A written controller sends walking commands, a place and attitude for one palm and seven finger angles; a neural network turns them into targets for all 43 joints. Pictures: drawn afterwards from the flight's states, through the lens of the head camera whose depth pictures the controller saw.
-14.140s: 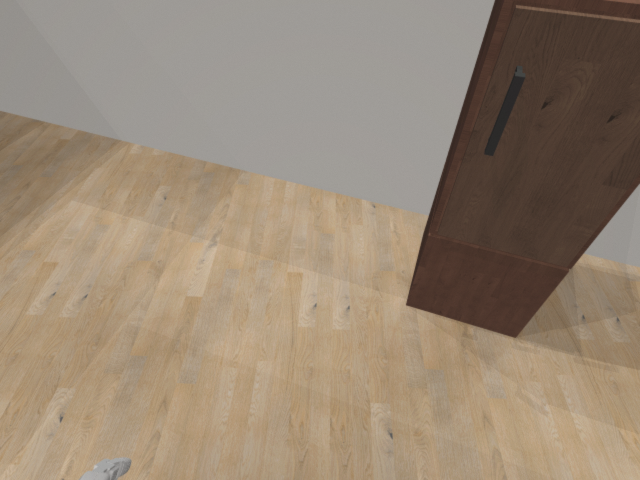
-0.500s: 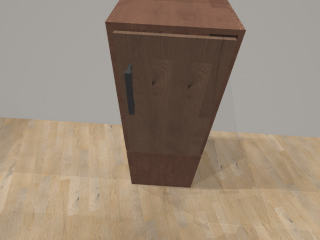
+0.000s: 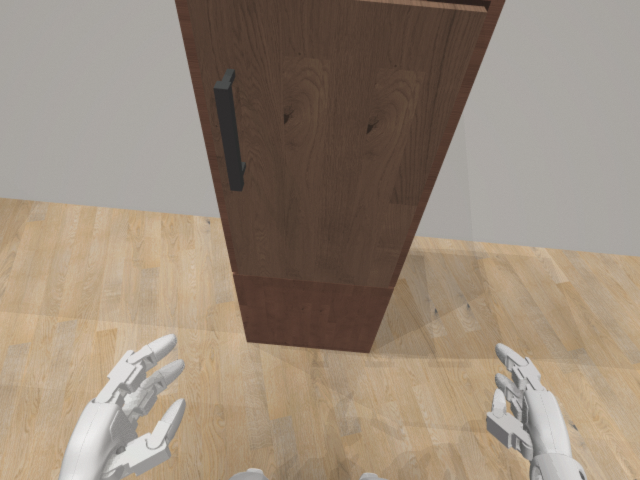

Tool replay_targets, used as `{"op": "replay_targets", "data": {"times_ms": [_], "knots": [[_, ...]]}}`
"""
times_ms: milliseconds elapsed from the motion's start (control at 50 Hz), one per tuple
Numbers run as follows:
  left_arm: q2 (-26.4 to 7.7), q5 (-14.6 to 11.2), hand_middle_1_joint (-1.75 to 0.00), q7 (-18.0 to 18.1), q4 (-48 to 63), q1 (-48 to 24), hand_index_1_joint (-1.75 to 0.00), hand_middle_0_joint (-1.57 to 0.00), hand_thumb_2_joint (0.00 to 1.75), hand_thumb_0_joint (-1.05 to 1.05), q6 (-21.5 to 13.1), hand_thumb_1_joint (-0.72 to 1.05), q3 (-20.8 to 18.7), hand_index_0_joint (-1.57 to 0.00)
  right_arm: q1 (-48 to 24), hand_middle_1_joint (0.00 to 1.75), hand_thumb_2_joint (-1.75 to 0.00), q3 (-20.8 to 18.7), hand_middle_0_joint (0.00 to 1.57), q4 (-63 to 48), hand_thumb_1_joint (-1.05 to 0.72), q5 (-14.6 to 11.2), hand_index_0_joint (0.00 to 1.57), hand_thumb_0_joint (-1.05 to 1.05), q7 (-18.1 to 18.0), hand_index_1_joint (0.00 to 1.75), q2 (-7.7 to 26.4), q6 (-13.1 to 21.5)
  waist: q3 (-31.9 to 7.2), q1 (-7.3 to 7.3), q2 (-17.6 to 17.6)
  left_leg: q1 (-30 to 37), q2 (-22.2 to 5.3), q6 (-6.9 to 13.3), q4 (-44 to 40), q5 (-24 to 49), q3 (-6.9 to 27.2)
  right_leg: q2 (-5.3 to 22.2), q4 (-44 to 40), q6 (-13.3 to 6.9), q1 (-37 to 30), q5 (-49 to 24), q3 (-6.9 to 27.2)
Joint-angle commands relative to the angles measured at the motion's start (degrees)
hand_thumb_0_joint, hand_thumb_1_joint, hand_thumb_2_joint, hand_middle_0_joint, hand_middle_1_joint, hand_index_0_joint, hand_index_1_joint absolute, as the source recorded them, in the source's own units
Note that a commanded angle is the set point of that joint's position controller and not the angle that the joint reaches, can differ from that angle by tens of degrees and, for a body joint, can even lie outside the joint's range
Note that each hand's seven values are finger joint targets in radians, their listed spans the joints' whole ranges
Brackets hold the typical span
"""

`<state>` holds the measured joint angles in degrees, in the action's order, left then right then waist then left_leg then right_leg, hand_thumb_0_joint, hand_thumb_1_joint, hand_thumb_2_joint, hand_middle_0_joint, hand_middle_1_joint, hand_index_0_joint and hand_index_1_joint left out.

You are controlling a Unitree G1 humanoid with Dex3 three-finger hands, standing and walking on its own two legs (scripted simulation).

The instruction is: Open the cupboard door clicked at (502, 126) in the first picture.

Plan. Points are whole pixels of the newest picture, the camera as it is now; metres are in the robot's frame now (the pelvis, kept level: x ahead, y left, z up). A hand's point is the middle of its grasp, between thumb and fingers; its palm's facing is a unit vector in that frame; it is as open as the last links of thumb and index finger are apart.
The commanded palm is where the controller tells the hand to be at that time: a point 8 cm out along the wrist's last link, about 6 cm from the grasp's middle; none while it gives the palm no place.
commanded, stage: raise the hand with hooked fingers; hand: left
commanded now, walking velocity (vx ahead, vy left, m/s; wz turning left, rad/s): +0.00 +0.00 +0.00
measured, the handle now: (233, 134) +0.55 +0.17 +0.12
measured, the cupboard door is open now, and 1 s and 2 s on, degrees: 0 0 0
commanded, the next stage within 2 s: move the hooked fingers beside the handle in 1.70 s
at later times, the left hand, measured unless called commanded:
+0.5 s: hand (82, 364) +0.22 +0.26 +0.08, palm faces +0.08 -0.99 -0.06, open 11.4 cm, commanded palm +0.19 +0.30 +0.07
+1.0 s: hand (44, 311) +0.26 +0.30 +0.11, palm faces +0.02 -1.00 -0.04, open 13.8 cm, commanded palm +0.23 +0.35 +0.12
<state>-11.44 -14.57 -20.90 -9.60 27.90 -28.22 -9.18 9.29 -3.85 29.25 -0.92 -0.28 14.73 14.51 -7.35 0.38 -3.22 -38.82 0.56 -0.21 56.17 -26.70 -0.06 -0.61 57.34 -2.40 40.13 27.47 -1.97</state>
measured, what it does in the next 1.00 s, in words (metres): stands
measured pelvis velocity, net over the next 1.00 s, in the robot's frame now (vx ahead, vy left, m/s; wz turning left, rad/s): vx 0.00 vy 0.04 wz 0.02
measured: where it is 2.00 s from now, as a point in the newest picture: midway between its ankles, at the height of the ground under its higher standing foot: outside the picture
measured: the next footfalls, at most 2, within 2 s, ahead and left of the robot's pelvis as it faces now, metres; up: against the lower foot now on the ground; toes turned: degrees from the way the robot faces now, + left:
none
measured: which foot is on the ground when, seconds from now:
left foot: down 0.00-1.00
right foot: down 0.00-1.00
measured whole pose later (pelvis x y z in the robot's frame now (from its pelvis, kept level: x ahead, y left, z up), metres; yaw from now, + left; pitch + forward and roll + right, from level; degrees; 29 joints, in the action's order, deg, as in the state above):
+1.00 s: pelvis +0.00 +0.04 +0.03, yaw +1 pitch +7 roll -3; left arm -23.5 -19.9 -25.5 -13.3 4.6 -7.3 -20.2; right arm 15.2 4.1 30.3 -3.2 -4.8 14.4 12.8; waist -5.5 -0.8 2.0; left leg -31.3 1.5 2.8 48.7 -24.0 1.2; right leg 0.2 44.4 0.6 29.4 21.6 -3.1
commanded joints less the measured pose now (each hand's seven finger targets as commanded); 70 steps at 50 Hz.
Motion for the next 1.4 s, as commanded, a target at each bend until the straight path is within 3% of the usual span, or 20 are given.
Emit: {"op": "replay_targets", "data": {"times_ms": [0, 60, 100, 140, 160, 200, 260, 340, 400, 440, 500, 560, 640, 760, 880, 980, 1040, 1200, 1340, 1380], "knots": [[-10.18, -5.23, -0.62, 2.08, 26.86, 0.49, -0.62, -0.24, 0.69, 0.0, -7.19, 0.41, -11.67, -0.24, -1.63, 0.3, -0.9, -1.74, 0.2, -9.22, -0.9, -0.24, 0.2, 0.0, -0.88, 0.3, 3.81, 1.36, -12.35, -3.45, 13.65, 1.03, 1.35, 0.92, -1.5, 16.05, -0.41, 1.4, -6.89, 1.11, -9.17, -19.23, 5.8], [-10.87, -4.53, -0.66, 3.16, 35.19, -6.93, -0.66, -0.24, 0.66, 0.0, -10.05, 0.34, -8.5, -0.24, 1.43, 0.3, -0.9, -1.22, 0.2, -6.18, -0.9, 0.42, 0.2, 0.0, -2.09, 0.3, 4.39, 1.08, -13.74, 1.07, 13.44, 3.41, 0.13, 1.78, 1.93, 20.0, 1.33, 0.45, -5.25, 1.24, -5.16, -24.78, 5.24], [-8.42, -3.9, -0.69, 1.1, 31.35, -9.58, -0.69, -0.24, 0.64, 0.0, -11.08, 0.29, -4.18, -0.24, 1.84, 0.3, -0.9, -0.62, 0.2, -4.11, -0.9, 0.27, 0.2, 0.0, -2.41, 0.3, 5.09, 1.99, -9.61, 3.98, 11.32, 1.63, -0.37, 2.16, 3.34, 17.37, 2.17, -0.14, -5.24, 1.28, -0.19, -20.26, 3.68], [-7.8, -4.93, -0.72, -2.71, 24.8, -12.22, -0.72, -0.25, 0.62, 0.0, -8.7, 0.25, -1.95, -0.25, 2.06, 0.3, -0.9, 0.21, 0.2, -3.37, -0.9, -0.3, 0.2, 0.0, -3.22, 0.3, 6.33, 2.41, -6.27, 5.9, 7.09, -1.4, -0.58, 2.41, 4.77, 14.92, 3.05, -0.63, -5.89, 1.55, 1.54, -17.99, 4.03], [-9.65, -4.56, -0.74, -4.45, 21.3, -11.33, -0.74, -0.25, 0.61, 0.0, -6.45, 0.22, -3.22, -0.25, 2.42, 0.3, -0.9, -0.03, 0.2, -3.2, -0.9, -0.76, 0.2, 0.0, -3.57, 0.3, 6.73, 2.47, -6.95, 5.71, 4.11, -3.02, -0.65, 2.41, 4.48, 12.94, 2.81, -0.13, -7.37, 2.18, 0.19, -16.32, 4.79], [-13.55, -5.19, -0.76, -7.42, 15.14, -6.96, -0.76, -0.25, 0.59, 0.0, -0.11, 0.18, -8.11, -0.25, 2.14, 0.3, -0.9, -0.24, 0.2, -4.39, -0.9, -1.74, 0.2, 0.0, -4.14, 0.3, 7.86, 1.98, -10.52, 3.04, 0.3, -4.42, -0.23, 2.53, 2.45, 13.01, 2.19, 0.89, -10.06, 2.78, -5.69, -15.57, 6.29], [-17.59, -8.27, -0.81, -9.14, 14.67, -2.45, -0.81, -0.26, 0.56, 0.0, 9.27, 0.11, -15.56, -0.26, 0.26, 0.3, -0.9, 0.33, 0.2, -7.87, -0.9, -2.55, 0.2, 0.0, -4.24, 0.3, 7.17, 0.33, -18.07, -1.98, 1.66, -1.76, 0.73, 2.08, -0.89, 17.94, 1.62, 2.86, -11.09, 3.87, -17.57, -24.47, 7.22], [-17.81, -11.64, -0.87, -3.39, 19.91, -2.02, -0.87, -0.26, 0.52, 0.0, 10.76, 0.01, -21.77, -0.26, -1.19, 0.3, -0.9, 0.94, 0.2, -8.76, -0.9, -1.79, 0.2, 0.0, -4.24, 0.3, 4.35, 0.02, -17.81, -4.77, 0.1, 0.37, 0.41, 1.21, -4.46, 20.67, 2.28, 2.5, -10.37, 3.98, -21.88, -33.68, 4.84], [-13.25, -10.38, -0.92, 0.07, 20.6, -2.9, -0.92, -0.27, 0.49, 0.0, 6.54, -0.06, -18.13, -0.27, 0.62, 0.3, -0.9, 0.72, 0.2, -7.25, -0.9, -1.5, 0.2, 0.0, -3.68, 0.3, 4.32, 0.7, -11.57, -2.97, 2.37, 2.11, 0.25, 1.01, -7.44, 20.21, 1.93, 0.91, -10.66, 2.96, -15.0, -27.81, 1.24], [-12.04, -8.63, -0.94, -0.08, 17.76, -7.25, -0.94, -0.27, 0.47, 0.0, 5.22, -0.1, -14.16, -0.27, 1.49, 0.3, -0.9, 0.83, 0.2, -6.49, -0.9, -1.21, 0.2, 0.0, -3.46, 0.3, 5.62, 0.89, -5.87, -0.47, 1.9, 1.96, 0.01, 1.35, -7.42, 18.25, 2.22, -0.34, -10.66, 2.2, -9.12, -20.79, -0.15], [-13.03, -6.84, -0.99, -2.68, 15.73, -12.36, -0.99, -0.28, 0.44, 0.0, 4.64, -0.17, -10.24, -0.28, 3.42, 0.3, -0.9, 1.0, 0.2, -6.28, -0.9, -1.79, 0.2, 0.0, -3.52, 0.3, 7.7, 1.96, -5.46, 1.48, 5.83, 3.51, -0.14, 1.61, -8.83, 11.72, 2.67, -0.54, -12.37, 1.62, -4.88, -9.53, -0.6], [-18.15, -6.9, -1.03, -4.57, 17.32, -17.69, -1.03, -0.28, 0.41, 0.0, 5.61, -0.24, -12.09, -0.28, 3.6, 0.3, -0.9, 1.21, 0.2, -6.74, -0.9, -2.34, 0.2, 0.0, -4.38, 0.3, 8.74, 2.78, -8.44, 0.8, 7.34, 5.82, -0.18, 1.95, -10.53, 9.0, 3.13, -0.26, -14.01, 1.17, -7.06, -5.49, 0.23], [-24.1, -7.23, -1.1, -2.14, 22.29, -20.69, -1.1, -0.29, 0.37, 0.0, 5.67, -0.34, -18.26, -0.29, 3.35, 0.3, -0.9, 1.76, 0.2, -6.59, -0.9, -2.08, 0.2, 0.0, -4.97, 0.3, 8.48, 3.5, -12.33, -1.63, 12.09, 11.53, -0.82, 1.19, -13.13, 14.24, 4.45, -0.89, -12.75, 0.19, -10.35, -9.97, -1.55], [-19.81, -7.91, -1.18, -0.53, 12.96, -21.99, -1.18, -0.3, 0.31, 0.0, 10.44, -0.48, -16.28, -0.3, 3.25, 0.3, -0.9, 2.75, 0.2, -6.09, -0.9, -2.51, 0.2, 0.0, -4.62, 0.3, 8.35, 2.15, -4.11, -0.92, 11.71, 11.55, -1.32, -0.22, -16.55, 13.91, 5.19, -1.25, -14.59, 0.35, -9.77, -11.09, -3.3], [-21.54, -6.47, -1.2, -4.54, 7.9, -31.23, -1.2, -0.3, 0.3, 0.0, 17.93, -0.5, -14.32, -0.3, 3.83, 0.3, -0.9, 2.94, 0.2, -7.16, -0.9, -2.9, 0.2, 0.0, -5.23, 0.3, 9.35, 1.26, -4.31, 0.05, 7.11, 13.06, -1.26, 0.31, -18.14, 13.51, 5.24, -1.33, -17.33, 0.74, -11.56, -12.34, -2.8], [-27.15, -7.5, -1.2, -5.29, 9.67, -41.16, -1.2, -0.3, 0.3, 0.0, 15.17, -0.5, -19.54, -0.3, 3.44, 0.3, -0.9, 3.56, 0.2, -6.37, -0.9, -2.31, 0.2, 0.0, -5.99, 0.3, 8.9, 1.3, -7.95, -0.25, 7.63, 16.95, -0.94, 0.37, -18.35, 15.99, 5.13, -1.57, -18.29, 0.31, -13.81, -13.57, -2.14], [-29.3, -7.24, -1.2, -5.22, 8.86, -43.1, -1.2, -0.3, 0.3, 0.0, 13.83, -0.5, -21.11, -0.3, 3.58, 0.3, -0.9, 3.8, 0.2, -5.55, -0.9, -2.07, 0.2, 0.0, -6.06, 0.3, 8.81, 1.39, -9.41, -1.14, 11.43, 18.87, -0.7, 0.05, -18.27, 19.07, 4.86, -1.47, -18.41, -0.1, -15.29, -15.6, -1.75], [-28.67, -7.15, -1.2, -9.45, -3.55, -45.41, -1.2, -0.3, 0.3, 0.0, 20.29, -0.5, -19.41, -0.3, 3.98, 0.3, -0.9, 3.66, 0.2, -5.26, -0.9, -2.89, 0.2, 0.0, -6.53, 0.3, 9.59, 0.06, -5.96, -0.61, 8.94, 17.12, -0.45, 0.78, -19.77, 19.07, 4.01, -0.9, -20.91, 0.33, -16.19, -17.44, -1.76], [-30.41, -8.34, -1.2, -8.73, 1.04, -43.31, -1.2, -0.3, 0.3, 0.0, 17.24, -0.5, -22.28, -0.3, 4.52, 0.3, -0.9, 2.99, 0.2, -6.32, -0.9, -2.19, 0.2, 0.0, -5.27, 0.3, 9.51, 0.03, -10.07, -1.87, 6.03, 17.99, -0.08, 1.15, -18.41, 23.99, 2.77, -1.23, -20.44, 0.24, -19.92, -23.12, -0.71], [-30.8, -8.19, -1.2, -7.99, 2.16, -43.96, -1.2, -0.3, 0.3, 0.0, 15.88, -0.5, -23.11, -0.3, 4.74, 0.3, -0.9, 2.92, 0.2, -6.13, -0.9, -2.14, 0.2, 0.0, -5.15, 0.3, 9.23, -0.11, -11.49, -1.72, 7.88, 18.91, -0.14, 1.15, -18.54, 25.06, 2.44, -1.19, -20.13, 0.37, -20.21, -24.28, -0.66]]}}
